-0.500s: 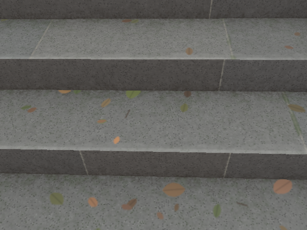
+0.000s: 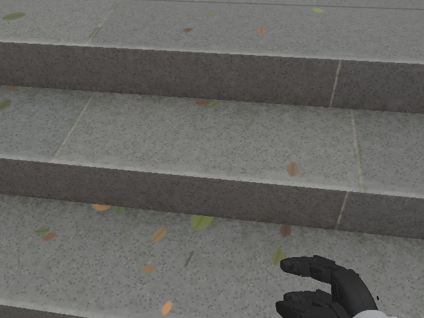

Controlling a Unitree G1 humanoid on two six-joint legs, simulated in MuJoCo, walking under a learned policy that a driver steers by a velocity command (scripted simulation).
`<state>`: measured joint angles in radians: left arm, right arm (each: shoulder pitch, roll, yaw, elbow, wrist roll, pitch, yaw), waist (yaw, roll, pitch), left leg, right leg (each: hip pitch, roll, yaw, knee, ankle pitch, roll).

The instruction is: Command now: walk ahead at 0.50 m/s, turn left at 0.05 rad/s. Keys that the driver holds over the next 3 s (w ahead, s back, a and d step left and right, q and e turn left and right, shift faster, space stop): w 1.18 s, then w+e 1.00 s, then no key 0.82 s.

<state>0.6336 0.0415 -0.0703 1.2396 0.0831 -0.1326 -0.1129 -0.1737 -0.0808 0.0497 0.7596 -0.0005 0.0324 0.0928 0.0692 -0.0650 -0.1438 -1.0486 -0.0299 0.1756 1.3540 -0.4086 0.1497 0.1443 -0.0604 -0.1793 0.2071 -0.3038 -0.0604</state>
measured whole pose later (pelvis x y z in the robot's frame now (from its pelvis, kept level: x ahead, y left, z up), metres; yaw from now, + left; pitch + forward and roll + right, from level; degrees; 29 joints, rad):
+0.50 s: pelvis +0.32 -0.08 +0.17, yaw +0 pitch +7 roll -1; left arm -0.18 0.11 -0.09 0.71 0.02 -0.03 -0.08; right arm 0.48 -0.10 0.02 1.14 -0.06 -0.12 0.11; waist -0.07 0.07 -0.15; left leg -0.05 0.14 0.02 0.38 -0.26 0.01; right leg -1.05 -0.02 -0.09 1.37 -0.47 -0.10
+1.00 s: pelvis +0.59 -0.10 +0.33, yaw +1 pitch +6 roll +3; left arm 0.60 0.02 -0.07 1.19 0.11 -0.10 -0.08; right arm -0.07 -0.09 0.09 0.81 -0.05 0.03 0.08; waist 0.09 -0.04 -0.14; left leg -1.38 0.13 0.13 1.64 -0.10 0.22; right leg -0.02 -0.02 -0.06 0.26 -0.34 -0.05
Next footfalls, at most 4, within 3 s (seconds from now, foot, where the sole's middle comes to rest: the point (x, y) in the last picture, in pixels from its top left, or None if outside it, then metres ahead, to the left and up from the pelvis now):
0.46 right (325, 298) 0.49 -0.19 -0.45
1.08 left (239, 148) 0.84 0.02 -0.29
1.64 right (326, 35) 1.17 -0.23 -0.12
2.16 left None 1.48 -0.11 -0.12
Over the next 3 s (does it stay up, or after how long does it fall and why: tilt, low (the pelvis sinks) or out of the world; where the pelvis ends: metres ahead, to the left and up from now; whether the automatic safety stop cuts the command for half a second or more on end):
stays up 1.44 -0.22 0.64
